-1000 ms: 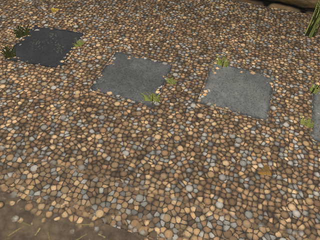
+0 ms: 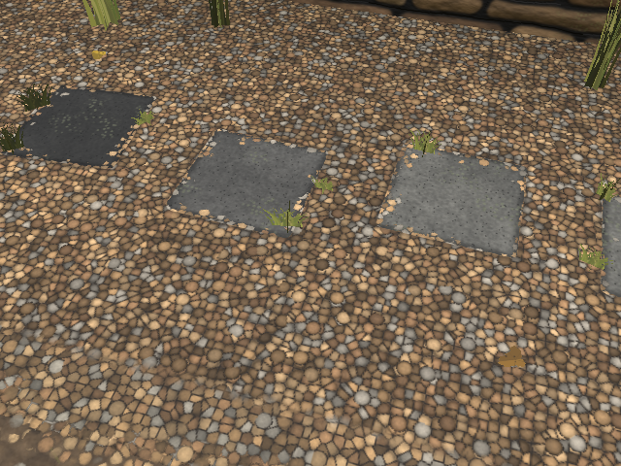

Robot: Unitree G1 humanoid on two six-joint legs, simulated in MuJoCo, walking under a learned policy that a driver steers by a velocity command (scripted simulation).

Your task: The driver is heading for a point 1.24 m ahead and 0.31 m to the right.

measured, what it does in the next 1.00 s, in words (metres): shifts its weight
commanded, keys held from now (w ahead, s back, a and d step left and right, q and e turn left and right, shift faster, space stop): no key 0.70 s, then w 0.30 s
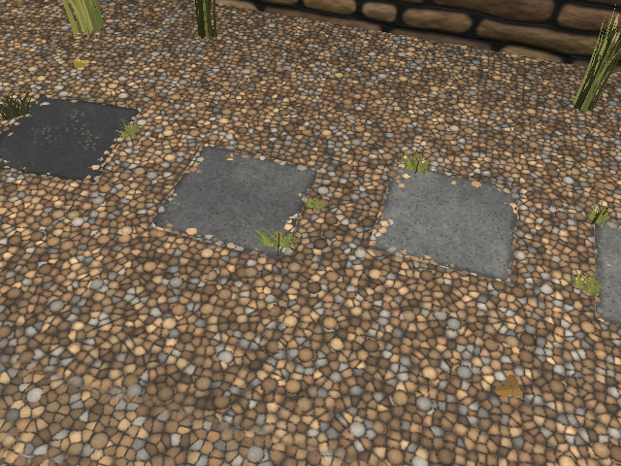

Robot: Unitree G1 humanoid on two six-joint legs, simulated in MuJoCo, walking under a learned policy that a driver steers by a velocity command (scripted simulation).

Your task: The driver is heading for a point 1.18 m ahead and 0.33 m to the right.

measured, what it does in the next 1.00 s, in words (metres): walks ahead, turning right: right foot, then left foot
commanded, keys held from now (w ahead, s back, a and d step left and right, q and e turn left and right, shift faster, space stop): w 0.18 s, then w+e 0.80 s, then w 0.02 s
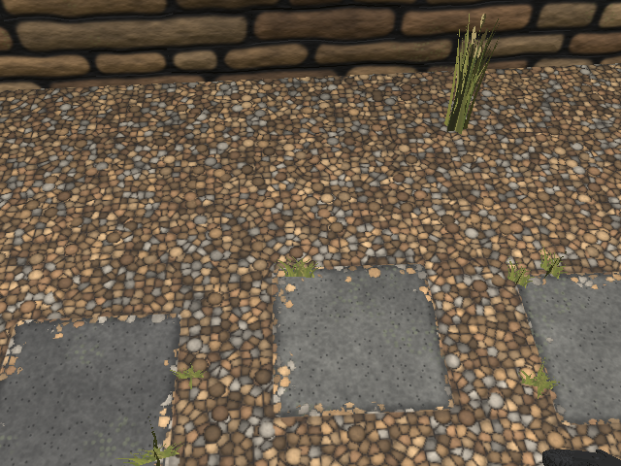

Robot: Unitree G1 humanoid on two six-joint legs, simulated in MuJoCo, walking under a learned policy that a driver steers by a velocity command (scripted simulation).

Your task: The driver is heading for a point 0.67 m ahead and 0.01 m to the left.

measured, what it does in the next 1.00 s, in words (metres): walks ahead: right foot, then left foot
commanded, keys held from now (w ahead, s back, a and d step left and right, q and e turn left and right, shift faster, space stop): w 0.58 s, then w+q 0.26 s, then no key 0.16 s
